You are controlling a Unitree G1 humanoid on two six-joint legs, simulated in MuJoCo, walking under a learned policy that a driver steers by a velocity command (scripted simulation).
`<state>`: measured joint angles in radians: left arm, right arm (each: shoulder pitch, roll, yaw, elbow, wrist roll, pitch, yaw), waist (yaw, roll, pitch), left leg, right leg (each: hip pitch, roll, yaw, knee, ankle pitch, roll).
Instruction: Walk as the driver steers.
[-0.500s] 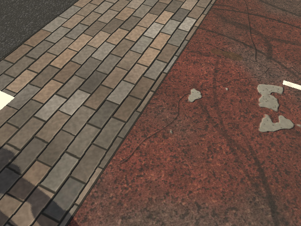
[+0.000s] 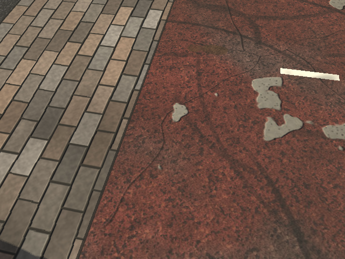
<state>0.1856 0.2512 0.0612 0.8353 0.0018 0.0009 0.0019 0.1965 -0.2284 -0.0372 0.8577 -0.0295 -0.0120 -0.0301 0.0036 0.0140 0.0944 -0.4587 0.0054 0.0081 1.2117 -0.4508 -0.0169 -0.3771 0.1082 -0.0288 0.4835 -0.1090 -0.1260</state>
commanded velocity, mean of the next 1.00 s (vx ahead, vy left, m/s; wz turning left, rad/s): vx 0.02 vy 0.00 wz -0.58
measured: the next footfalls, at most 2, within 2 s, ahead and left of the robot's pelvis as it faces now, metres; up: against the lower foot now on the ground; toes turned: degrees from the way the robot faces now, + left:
left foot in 0.40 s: +0.10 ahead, +0.14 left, +0.00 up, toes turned -20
right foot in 0.88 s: -0.01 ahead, -0.05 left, +0.00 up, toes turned -33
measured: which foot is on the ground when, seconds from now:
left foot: up 0.00-0.38, down 0.40-0.88, up 0.90-1.00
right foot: down 0.00-0.40, up 0.42-0.86, down 0.88-1.00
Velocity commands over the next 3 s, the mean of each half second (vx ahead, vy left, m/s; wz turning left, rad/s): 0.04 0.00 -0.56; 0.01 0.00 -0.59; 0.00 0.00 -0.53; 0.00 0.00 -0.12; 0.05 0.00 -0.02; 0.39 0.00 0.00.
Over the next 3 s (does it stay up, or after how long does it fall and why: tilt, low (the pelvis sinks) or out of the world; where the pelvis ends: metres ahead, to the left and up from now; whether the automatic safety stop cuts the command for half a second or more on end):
stays up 0.20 -0.10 0.01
